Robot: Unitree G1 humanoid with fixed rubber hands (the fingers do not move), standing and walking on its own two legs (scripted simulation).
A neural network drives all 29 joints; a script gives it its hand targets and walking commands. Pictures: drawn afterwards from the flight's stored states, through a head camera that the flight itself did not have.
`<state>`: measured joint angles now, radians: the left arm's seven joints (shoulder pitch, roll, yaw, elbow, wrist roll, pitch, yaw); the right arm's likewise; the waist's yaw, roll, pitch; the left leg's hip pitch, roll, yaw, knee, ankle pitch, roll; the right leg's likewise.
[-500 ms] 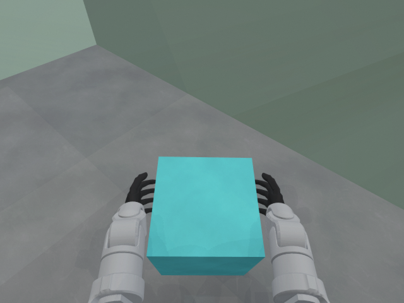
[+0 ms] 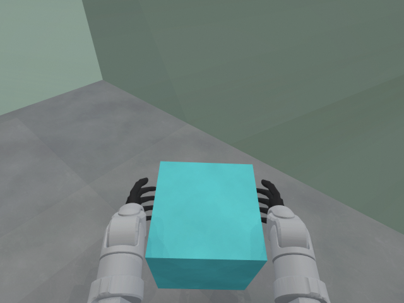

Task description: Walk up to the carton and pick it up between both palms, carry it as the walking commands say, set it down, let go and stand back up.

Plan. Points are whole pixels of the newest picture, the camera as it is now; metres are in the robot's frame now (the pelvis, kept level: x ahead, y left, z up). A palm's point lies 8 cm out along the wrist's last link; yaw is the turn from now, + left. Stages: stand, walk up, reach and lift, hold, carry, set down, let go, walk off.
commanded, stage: reach and lift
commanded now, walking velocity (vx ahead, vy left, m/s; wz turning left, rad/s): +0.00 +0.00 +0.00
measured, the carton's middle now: (204, 228) +0.30 +0.02 -0.02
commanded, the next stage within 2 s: hold in 0.96 s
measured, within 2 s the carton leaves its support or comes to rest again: neither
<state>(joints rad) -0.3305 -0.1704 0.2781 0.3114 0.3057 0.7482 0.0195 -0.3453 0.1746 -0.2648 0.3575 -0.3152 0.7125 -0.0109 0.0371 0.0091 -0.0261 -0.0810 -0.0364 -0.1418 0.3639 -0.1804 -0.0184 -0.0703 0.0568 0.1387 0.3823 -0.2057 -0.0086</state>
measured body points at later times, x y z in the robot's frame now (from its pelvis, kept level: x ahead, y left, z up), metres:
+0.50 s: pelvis +0.00 +0.01 +0.00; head -0.05 +0.01 +0.45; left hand +0.31 +0.15 +0.05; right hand +0.31 -0.14 +0.04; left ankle +0.02 +0.13 -0.75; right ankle +0.01 -0.12 -0.75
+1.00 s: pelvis +0.00 +0.01 +0.00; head -0.06 +0.01 +0.45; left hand +0.30 +0.15 +0.05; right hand +0.30 -0.14 +0.04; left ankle +0.02 +0.13 -0.75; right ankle +0.01 -0.12 -0.75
